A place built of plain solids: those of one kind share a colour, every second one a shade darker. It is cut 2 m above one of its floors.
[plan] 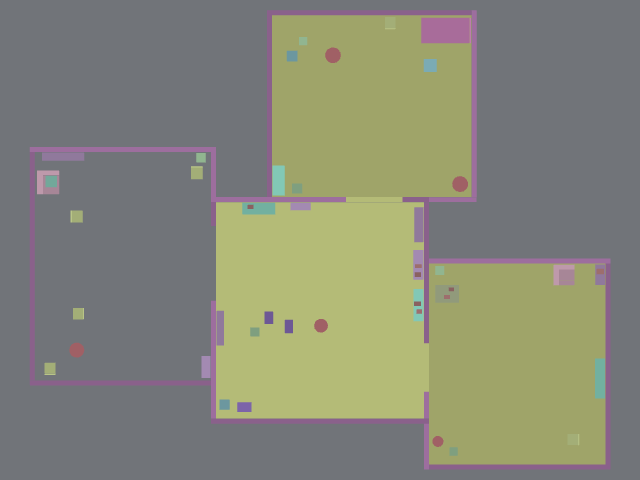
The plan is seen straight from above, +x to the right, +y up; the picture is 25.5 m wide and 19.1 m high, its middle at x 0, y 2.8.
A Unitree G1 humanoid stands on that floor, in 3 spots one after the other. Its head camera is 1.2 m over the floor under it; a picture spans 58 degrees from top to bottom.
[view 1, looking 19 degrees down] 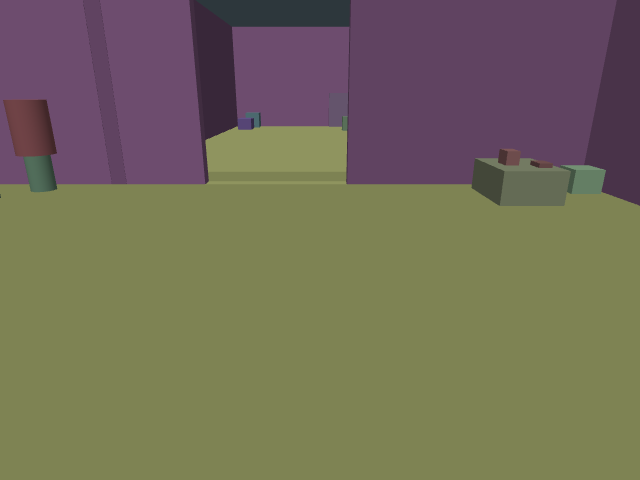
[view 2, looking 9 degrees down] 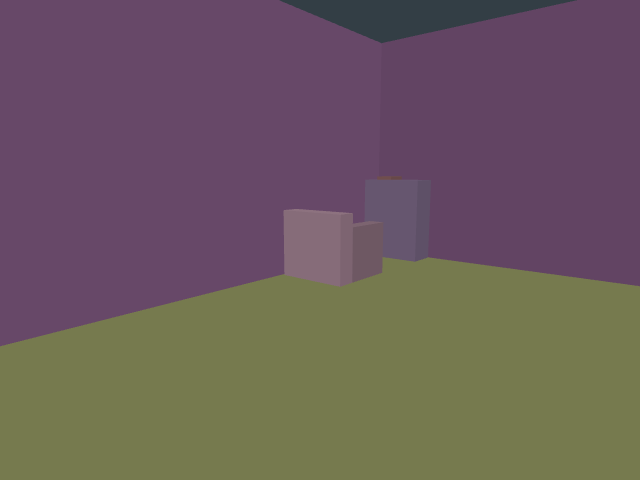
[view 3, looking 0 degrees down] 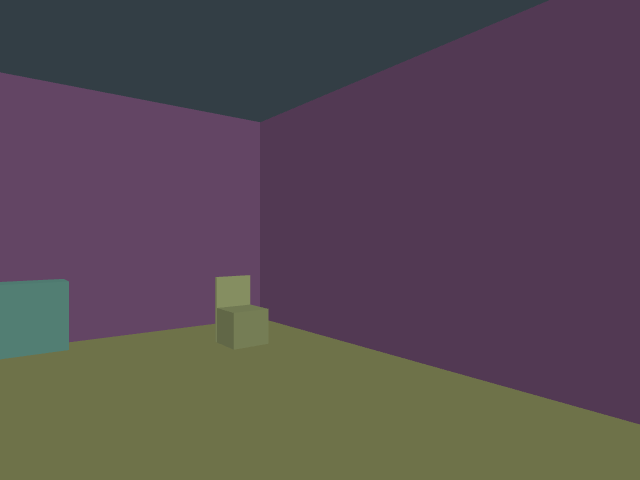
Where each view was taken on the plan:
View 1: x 10.15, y -1.68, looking -180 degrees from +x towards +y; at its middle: floor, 3.69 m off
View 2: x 5.77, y -1.68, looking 40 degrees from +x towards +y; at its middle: armchair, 4.65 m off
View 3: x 5.55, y -2.76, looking -38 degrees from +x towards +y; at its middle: wall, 5.49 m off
